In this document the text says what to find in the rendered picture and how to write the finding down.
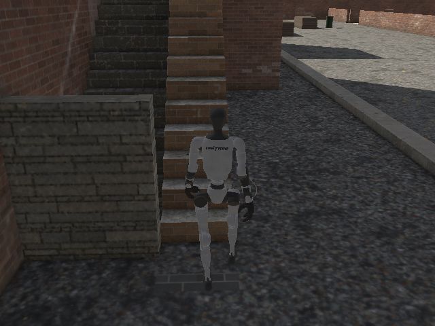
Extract stairs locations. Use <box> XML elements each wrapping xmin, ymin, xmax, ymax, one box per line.
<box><xmin>160</xmin><ymin>0</ymin><xmax>232</xmax><ymax>242</ymax></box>

